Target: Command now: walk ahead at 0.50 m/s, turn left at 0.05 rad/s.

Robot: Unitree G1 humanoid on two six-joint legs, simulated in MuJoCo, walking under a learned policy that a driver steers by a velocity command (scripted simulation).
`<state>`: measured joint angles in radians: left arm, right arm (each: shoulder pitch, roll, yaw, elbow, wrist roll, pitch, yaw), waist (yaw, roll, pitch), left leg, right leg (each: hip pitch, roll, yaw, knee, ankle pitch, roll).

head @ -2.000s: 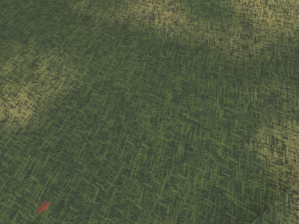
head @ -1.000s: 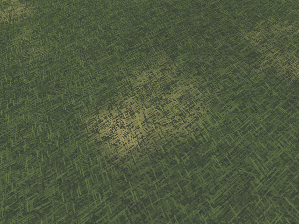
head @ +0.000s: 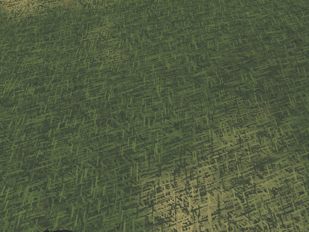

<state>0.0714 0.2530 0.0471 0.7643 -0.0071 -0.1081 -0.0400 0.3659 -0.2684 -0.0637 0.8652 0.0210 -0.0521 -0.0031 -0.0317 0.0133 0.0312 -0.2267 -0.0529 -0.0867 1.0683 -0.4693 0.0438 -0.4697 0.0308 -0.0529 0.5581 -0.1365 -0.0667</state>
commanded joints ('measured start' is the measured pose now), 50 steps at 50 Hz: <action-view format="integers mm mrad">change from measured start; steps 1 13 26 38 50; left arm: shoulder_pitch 164 233 232 84 315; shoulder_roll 128 177 180 72 244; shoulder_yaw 33 40 26 26 103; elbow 1 71 62 10 -37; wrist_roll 6 -9 -43 -14 -2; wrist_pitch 10 8 4 57 67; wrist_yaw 12 33 31 24 0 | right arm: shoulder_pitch -114 -315 -4 -140 -106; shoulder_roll -129 -36 -145 -124 -193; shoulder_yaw -20 3 -34 -26 -43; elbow -128 -165 -99 -45 -45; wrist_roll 7 -13 -15 -36 -14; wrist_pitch -41 -25 -37 -64 11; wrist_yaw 2 6 17 -6 -43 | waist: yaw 99 95 -80 11 192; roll -40 -68 133 38 -20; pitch -99 -2 -221 10 -198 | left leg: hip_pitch -514 -364 470 108 68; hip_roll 118 148 409 264 234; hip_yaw -8 69 -420 170 309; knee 213 -432 -763 -958 -98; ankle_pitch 96 575 132 556 973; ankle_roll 4 -57 202 121 -35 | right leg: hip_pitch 483 306 -320 -210 454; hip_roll -328 -198 -66 -147 -43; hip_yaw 487 124 176 127 85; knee -306 -431 727 263 -48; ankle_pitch -140 154 -352 199 249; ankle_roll -192 -134 16 68 -128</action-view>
